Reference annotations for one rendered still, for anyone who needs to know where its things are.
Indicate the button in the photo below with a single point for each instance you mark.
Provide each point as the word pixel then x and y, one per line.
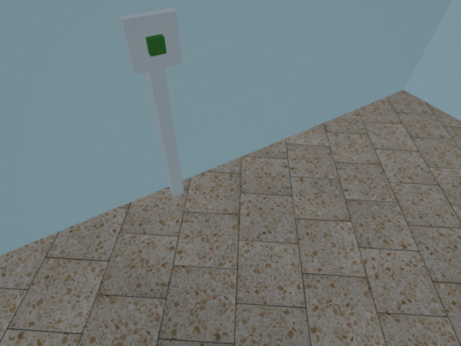
pixel 156 45

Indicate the panel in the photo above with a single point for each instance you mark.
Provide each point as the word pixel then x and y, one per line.
pixel 135 28

